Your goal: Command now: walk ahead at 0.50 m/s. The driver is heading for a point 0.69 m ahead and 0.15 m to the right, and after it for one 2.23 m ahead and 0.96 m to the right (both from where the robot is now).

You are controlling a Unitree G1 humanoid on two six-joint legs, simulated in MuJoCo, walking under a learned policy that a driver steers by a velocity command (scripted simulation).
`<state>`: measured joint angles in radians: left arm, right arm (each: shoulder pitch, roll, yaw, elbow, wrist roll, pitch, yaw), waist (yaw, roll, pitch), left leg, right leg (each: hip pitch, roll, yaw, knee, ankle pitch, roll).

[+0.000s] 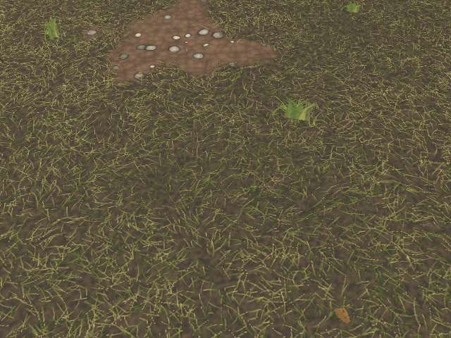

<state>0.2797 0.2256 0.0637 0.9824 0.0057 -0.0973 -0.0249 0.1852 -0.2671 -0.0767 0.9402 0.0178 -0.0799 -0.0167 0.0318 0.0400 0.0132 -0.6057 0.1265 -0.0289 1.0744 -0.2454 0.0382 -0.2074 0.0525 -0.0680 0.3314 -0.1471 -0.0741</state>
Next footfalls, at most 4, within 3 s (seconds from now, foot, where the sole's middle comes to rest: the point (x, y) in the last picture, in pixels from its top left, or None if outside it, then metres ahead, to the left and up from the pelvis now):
0.32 left None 0.37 0.16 -0.78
0.88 right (291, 299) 0.62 -0.12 -0.78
1.38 left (275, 204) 0.97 -0.09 -0.78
1.88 right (375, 196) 1.01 -0.45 -0.78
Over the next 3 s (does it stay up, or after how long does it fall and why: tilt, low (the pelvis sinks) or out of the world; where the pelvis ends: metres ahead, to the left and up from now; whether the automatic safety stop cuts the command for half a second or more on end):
stays up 1.41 -0.65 -0.02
